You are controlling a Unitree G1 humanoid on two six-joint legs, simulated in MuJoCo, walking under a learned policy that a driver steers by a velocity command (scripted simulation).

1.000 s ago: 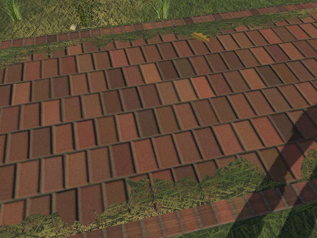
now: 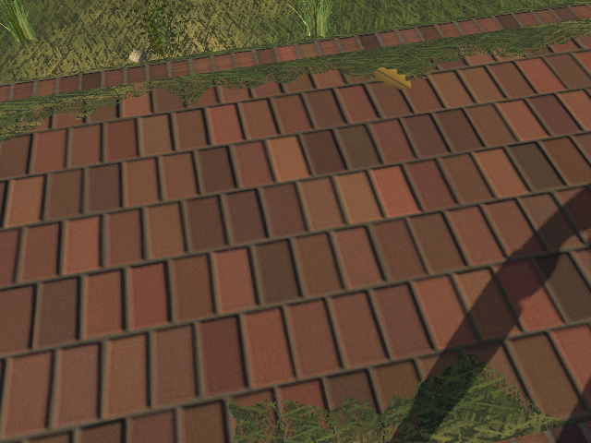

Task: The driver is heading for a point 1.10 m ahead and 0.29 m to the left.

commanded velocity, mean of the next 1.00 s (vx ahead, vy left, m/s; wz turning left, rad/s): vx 0.49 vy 0.00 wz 0.39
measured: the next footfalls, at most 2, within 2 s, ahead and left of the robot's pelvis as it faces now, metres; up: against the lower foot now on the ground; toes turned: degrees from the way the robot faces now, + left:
left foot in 0.16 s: +0.27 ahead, +0.07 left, +0.00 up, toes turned +8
right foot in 0.72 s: +0.63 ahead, +0.00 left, +0.00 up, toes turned +24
